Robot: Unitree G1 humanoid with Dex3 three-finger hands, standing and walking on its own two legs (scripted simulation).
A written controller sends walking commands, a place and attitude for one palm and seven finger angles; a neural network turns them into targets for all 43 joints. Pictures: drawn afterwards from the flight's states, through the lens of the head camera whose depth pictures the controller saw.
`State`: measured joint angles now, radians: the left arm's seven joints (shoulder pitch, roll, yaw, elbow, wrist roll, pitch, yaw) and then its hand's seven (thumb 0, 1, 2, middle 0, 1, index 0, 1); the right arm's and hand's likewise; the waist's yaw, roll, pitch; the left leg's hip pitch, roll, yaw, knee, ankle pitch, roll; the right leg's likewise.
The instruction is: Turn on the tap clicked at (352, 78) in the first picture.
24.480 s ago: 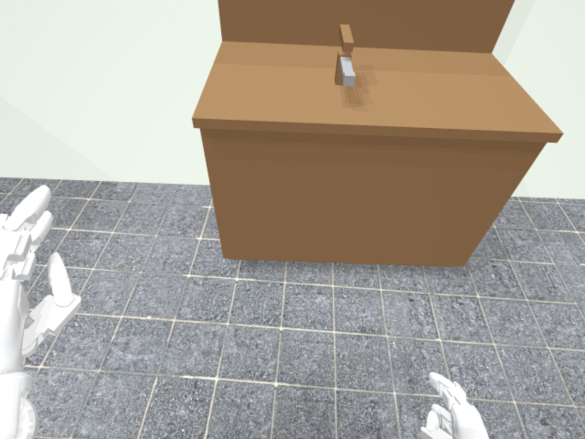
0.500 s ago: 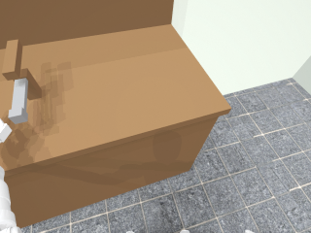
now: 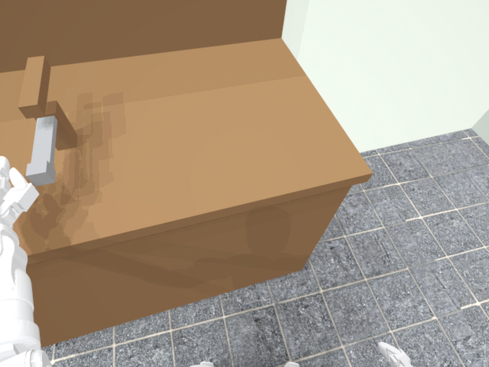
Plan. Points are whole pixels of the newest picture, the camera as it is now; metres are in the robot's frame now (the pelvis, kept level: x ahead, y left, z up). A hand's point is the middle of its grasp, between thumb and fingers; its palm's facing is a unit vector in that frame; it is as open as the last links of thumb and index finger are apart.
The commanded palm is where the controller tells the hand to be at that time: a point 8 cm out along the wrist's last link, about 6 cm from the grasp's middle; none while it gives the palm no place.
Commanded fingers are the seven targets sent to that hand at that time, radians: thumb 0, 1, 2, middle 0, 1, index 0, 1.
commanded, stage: push the lever round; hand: left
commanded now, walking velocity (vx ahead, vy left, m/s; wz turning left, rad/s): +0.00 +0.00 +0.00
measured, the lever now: (41, 173) +0.38 +0.35 +0.08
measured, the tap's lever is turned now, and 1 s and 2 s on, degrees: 0 13 44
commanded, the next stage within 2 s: none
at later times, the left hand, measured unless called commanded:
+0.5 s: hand (43, 190) +0.35 +0.33 +0.08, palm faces +0.58 -0.81 -0.08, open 7.7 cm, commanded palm +0.30 +0.36 +0.08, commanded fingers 0.00 0.90 0.90 -0.15 -0.15 -0.15 -0.15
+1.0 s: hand (67, 188) +0.36 +0.30 +0.08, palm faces +0.67 -0.74 -0.05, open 7.7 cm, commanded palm +0.32 +0.32 +0.08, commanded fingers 0.00 0.90 0.90 -0.15 -0.15 -0.15 -0.15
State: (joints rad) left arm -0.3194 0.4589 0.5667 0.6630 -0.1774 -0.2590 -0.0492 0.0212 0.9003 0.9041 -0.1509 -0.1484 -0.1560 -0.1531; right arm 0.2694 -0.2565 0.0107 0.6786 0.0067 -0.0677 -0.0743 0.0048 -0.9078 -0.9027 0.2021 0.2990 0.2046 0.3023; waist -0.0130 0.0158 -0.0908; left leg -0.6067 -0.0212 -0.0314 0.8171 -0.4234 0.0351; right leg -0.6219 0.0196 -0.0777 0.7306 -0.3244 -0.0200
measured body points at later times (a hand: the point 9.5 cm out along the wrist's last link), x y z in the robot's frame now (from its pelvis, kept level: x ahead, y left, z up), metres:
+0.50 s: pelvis +0.00 -0.02 +0.00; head +0.06 -0.01 +0.45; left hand +0.31 +0.37 +0.08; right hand +0.10 -0.28 -0.11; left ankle -0.02 +0.09 -0.71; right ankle +0.02 -0.11 -0.71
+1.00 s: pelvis +0.00 -0.01 +0.00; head +0.05 -0.01 +0.45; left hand +0.32 +0.34 +0.08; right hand +0.11 -0.27 -0.12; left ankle -0.02 +0.09 -0.71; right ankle +0.02 -0.11 -0.71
